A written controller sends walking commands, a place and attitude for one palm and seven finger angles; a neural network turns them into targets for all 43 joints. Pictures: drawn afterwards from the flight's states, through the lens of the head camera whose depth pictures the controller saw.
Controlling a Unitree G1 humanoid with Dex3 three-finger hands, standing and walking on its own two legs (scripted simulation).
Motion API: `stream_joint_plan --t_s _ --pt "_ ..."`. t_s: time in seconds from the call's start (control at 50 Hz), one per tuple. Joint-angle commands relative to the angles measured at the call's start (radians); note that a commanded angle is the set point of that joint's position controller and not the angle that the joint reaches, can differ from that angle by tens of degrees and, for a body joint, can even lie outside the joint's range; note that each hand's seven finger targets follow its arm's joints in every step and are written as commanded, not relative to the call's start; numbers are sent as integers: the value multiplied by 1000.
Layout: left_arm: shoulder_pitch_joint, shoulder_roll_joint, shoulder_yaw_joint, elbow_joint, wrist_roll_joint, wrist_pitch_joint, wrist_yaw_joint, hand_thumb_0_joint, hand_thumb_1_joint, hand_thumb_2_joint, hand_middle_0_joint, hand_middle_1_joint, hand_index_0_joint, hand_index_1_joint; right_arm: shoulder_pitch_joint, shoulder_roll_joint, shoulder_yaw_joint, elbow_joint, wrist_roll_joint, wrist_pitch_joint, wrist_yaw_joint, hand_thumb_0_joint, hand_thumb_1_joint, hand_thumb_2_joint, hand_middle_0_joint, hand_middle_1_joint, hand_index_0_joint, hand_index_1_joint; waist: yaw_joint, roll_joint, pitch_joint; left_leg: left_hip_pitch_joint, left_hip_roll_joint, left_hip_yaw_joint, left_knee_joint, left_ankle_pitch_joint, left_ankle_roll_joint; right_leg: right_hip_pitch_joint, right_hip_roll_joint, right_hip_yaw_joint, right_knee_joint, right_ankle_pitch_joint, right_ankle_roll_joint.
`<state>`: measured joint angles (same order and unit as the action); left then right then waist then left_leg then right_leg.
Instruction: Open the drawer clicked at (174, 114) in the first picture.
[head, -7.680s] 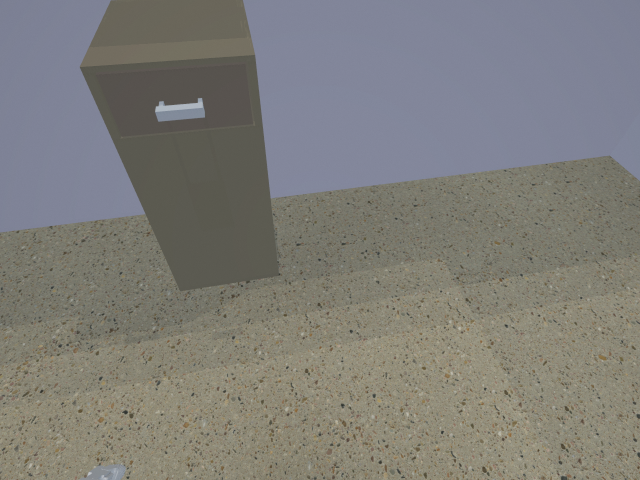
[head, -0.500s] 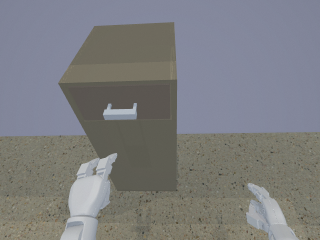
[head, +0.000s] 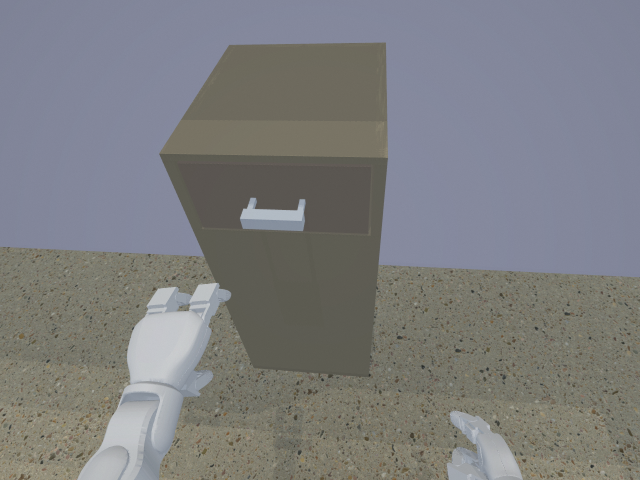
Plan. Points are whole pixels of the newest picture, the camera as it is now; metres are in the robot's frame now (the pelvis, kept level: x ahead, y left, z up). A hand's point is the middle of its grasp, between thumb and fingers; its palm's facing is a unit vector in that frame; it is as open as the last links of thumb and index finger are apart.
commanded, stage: raise the hand with hooked fingers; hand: left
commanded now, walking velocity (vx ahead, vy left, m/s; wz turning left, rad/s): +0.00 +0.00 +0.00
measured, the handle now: (275, 211) +0.54 +0.15 +0.01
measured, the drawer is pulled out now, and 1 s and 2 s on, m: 0.00 0.00 0.00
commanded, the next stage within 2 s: move the hooked fingers above the handle in 1.06 s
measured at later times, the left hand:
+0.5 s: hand (150, 282) +0.31 +0.25 +0.10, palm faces +0.10 -0.08 -0.99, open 13.6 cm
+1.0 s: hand (141, 263) +0.32 +0.26 +0.12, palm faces +0.05 -0.08 -1.00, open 13.8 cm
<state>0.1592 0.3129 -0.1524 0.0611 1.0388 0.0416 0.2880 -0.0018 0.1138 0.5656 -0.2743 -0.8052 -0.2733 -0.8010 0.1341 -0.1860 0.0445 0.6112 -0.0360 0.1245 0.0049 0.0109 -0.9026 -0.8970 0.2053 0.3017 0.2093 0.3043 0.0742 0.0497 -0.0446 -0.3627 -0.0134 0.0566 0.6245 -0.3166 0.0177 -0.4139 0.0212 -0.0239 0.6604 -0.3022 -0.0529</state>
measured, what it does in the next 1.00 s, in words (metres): stands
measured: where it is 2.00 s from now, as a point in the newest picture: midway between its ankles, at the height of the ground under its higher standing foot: outside the picture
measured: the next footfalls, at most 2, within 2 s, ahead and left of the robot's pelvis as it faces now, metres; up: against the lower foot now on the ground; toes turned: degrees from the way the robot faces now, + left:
none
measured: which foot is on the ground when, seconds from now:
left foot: down 0.00-1.00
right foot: down 0.00-1.00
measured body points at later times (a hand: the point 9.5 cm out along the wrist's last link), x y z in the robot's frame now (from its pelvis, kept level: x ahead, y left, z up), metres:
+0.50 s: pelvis +0.02 +0.02 +0.02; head +0.02 -0.01 +0.46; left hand +0.30 +0.25 +0.15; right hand +0.24 -0.18 -0.08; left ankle +0.00 +0.11 -0.72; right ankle +0.02 -0.08 -0.72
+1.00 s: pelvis +0.02 +0.02 +0.02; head +0.05 -0.01 +0.47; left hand +0.31 +0.27 +0.17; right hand +0.21 -0.20 -0.10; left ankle +0.00 +0.11 -0.72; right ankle +0.02 -0.08 -0.72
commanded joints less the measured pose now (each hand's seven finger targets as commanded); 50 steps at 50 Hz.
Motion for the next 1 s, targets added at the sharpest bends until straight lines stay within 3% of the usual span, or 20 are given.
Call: stream_joint_plan --t_s 0.0,0.06,0.12,0.22,0.34,0.42,0.46,0.5,0.58,0.62,0.66,0.72,0.8,0.88,0.98 --pt "-151 185 158 -268 12 -7 72 0 -103 470 -272 -945 -272 -945 -189 -121 -69 -183 -3 -57 -13 0 -900 -900 200 300 200 300 27 -14 -205 26 -27 -65 -111 163 8 185 -19 109 -123 145 -10" --pt "-195 175 146 -259 -3 5 89 0 -173 440 -277 -990 -277 -990 -174 -133 -82 -166 4 -58 -16 0 -900 -900 200 300 200 300 8 -38 -192 64 -20 -66 -117 171 12 153 -15 88 -131 141 -6" --pt "-239 194 141 -273 -18 21 77 0 -243 410 -282 -1035 -282 -1035 -176 -142 -90 -160 11 -62 -22 0 -900 -900 200 300 200 300 7 -30 -209 98 -19 -66 -131 189 14 171 -18 83 -142 151 -3" --pt "-276 197 118 -238 -45 56 2 0 -360 360 -290 -1110 -290 -1110 -180 -151 -87 -143 26 -53 -27 0 -900 -900 200 300 200 300 6 -44 -154 125 -13 -65 -176 215 9 191 -17 64 -175 169 1" --pt "-358 266 159 -251 -49 58 -77 0 -500 300 -300 -1200 -300 -1200 -178 -153 -74 -139 29 -37 -28 0 -900 -900 200 300 200 300 15 -21 -154 167 -10 -68 -214 295 1 258 -13 50 -199 239 0" --pt "-438 299 174 -240 -57 60 -117 0 -500 300 -300 -1200 -300 -1200 -183 -152 -62 -134 33 -25 -29 0 -900 -900 200 300 200 300 12 -4 -163 189 -11 -67 -231 327 -3 290 -12 42 -216 273 1" --pt "-478 307 173 -211 -67 61 -143 0 -500 300 -300 -1200 -300 -1200 -181 -152 -59 -129 35 -18 -33 0 -900 -900 200 300 200 300 5 -40 -141 186 -11 -63 -238 324 1 292 -11 37 -231 279 6" --pt "-527 332 184 -217 -73 58 -168 0 -500 300 -300 -1200 -300 -1200 -190 -154 -56 -128 37 -14 -35 0 -900 -900 200 300 200 300 3 -3 -160 203 -12 -66 -244 326 0 304 -8 40 -239 276 4" --pt "-583 381 209 -241 -94 26 -213 0 -500 300 -300 -1200 -300 -1200 -170 -158 -57 -124 33 -13 -38 0 -900 -900 200 300 200 300 5 -2 -229 245 -15 -73 -235 420 0 349 -13 33 -240 358 7" --pt "-606 394 218 -222 -110 15 -233 0 -500 300 -300 -1200 -300 -1200 -168 -159 -53 -119 34 -14 -36 0 -900 -900 200 300 200 300 2 -1 -210 235 -15 -74 -241 424 0 355 -15 33 -249 367 7" --pt "-576 375 209 -172 -126 7 -254 0 -500 300 -300 -1200 -300 -1200 -157 -163 -57 -115 38 -11 -34 0 -900 -900 200 300 200 300 0 -25 -177 221 -15 -71 -242 431 1 339 -14 23 -254 374 10" --pt "-512 363 212 -172 -144 -6 -285 0 -500 300 -300 -1200 -300 -1200 -146 -172 -63 -127 40 -7 -23 0 -900 -900 200 300 200 300 9 -58 -199 211 -14 -67 -241 462 1 360 -16 21 -247 408 12" --pt "-506 387 244 -232 -147 -44 -278 0 -500 300 -300 -1200 -300 -1200 -147 -176 -69 -141 38 -8 -14 0 -900 -900 200 300 200 300 16 -32 -209 208 -13 -74 -238 451 -2 345 -13 26 -244 386 9" --pt "-539 424 283 -282 -136 -82 -226 0 -500 300 -300 -1200 -300 -1200 -132 -176 -78 -133 35 -14 -14 0 -900 -900 200 300 200 300 23 4 -248 221 -14 -77 -232 460 -10 335 -16 27 -236 371 7" --pt "-541 417 285 -252 -134 -71 -170 0 -500 300 -300 -1200 -300 -1200 -131 -174 -84 -118 39 -17 -15 0 -900 -900 200 300 200 300 23 7 -251 214 -15 -70 -232 445 -11 326 -19 32 -236 364 7"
